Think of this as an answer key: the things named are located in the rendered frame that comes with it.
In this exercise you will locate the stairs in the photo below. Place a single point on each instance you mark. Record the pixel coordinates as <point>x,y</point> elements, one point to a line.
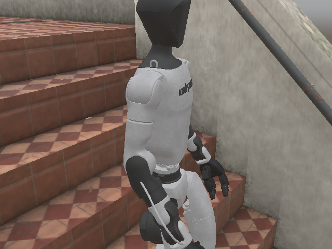
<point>63,115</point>

